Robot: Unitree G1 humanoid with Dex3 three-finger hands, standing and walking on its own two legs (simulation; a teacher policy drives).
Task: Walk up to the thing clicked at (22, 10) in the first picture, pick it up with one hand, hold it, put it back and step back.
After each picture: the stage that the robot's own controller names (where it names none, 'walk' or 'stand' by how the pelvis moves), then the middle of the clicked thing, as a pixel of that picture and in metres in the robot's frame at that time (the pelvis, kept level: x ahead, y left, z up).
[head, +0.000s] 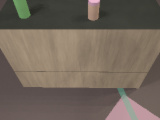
stand; out of the picture +0.91 +0.38 +0.03
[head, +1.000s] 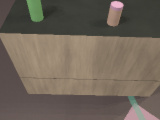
walk; out of the picture +0.82 +0.25 +0.06
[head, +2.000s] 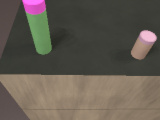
stand; (39, 27) +0.54 +0.19 +0.05
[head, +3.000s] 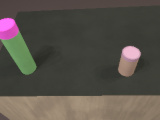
stand; (18, 49) +0.47 +0.29 +0.04
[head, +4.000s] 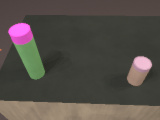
stand; (29, 54) +0.46 +0.23 +0.03
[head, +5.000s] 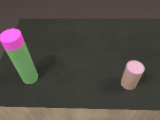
stand; (21, 59) +0.44 +0.26 +0.02
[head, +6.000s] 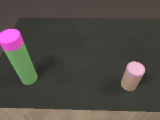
stand; (20, 60) +0.43 +0.26 +0.02
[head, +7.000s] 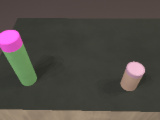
stand; (20, 61) +0.43 +0.26 +0.02
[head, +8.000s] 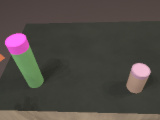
rise first; (27, 63) +0.43 +0.26 +0.03
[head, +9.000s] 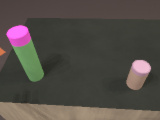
go down; (28, 56) +0.45 +0.26 +0.03
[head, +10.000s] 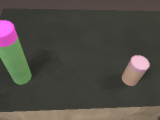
go down; (13, 57) +0.42 +0.24 +0.05
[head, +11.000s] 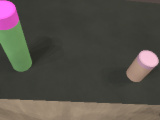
close in; (13, 42) +0.43 +0.23 +0.07
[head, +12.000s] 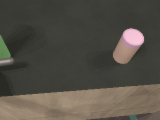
close; out of the picture +0.45 +0.26 +0.10
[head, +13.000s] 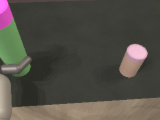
lift; (8, 44) +0.39 +0.21 +0.15
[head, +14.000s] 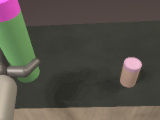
lift; (15, 43) +0.32 +0.18 +0.25
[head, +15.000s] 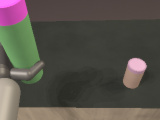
hold; (20, 45) +0.31 +0.17 +0.24
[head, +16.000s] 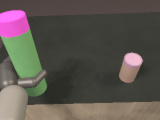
hold; (25, 58) +0.34 +0.18 +0.15
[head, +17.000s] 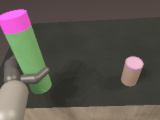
crouch; (29, 56) +0.35 +0.17 +0.16
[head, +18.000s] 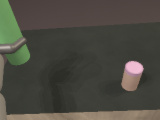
crouch; (4, 26) +0.40 +0.22 +0.25
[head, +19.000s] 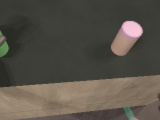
lower; out of the picture +0.47 +0.26 +0.10
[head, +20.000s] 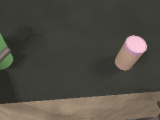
lower; out of the picture +0.44 +0.26 +0.10
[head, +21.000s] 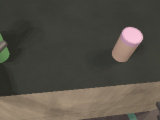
lower; out of the picture +0.47 +0.26 +0.11
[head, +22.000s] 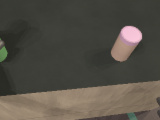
lower; out of the picture +0.47 +0.26 +0.11
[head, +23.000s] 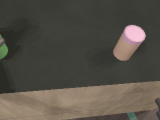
loosen; out of the picture +0.47 +0.26 +0.11
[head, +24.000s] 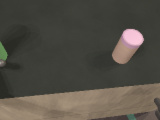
withdraw; out of the picture +0.45 +0.26 +0.10
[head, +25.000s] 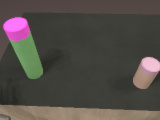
sink last; (26, 52) +0.43 +0.24 +0.07
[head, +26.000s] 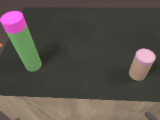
stand; (24, 45) +0.47 +0.26 +0.07
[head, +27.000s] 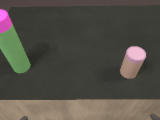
stand; (11, 45) +0.46 +0.27 +0.08
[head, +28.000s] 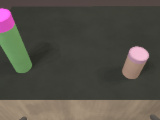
stand; (13, 45) +0.46 +0.26 +0.08
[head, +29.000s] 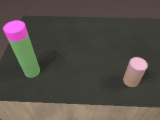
stand; (24, 52) +0.47 +0.26 +0.04
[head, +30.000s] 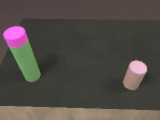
stand; (24, 57) +0.45 +0.25 +0.02
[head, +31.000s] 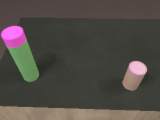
stand; (23, 57) +0.45 +0.25 +0.02
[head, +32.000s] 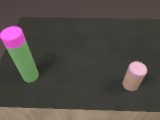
walk; (22, 57) +0.45 +0.26 +0.02
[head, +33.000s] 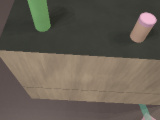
walk; (37, 3) +0.63 +0.20 +0.04
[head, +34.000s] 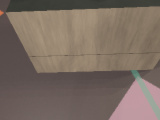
walk; out of the picture +0.96 +0.32 +0.05
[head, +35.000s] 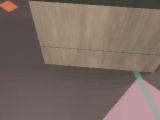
stand; out of the picture +1.10 +0.20 +0.05
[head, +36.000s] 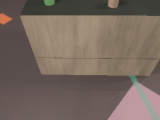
stand; out of the picture +1.06 +0.24 +0.02
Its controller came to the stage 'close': yes
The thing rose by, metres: 0.24
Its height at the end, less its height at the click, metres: +0.00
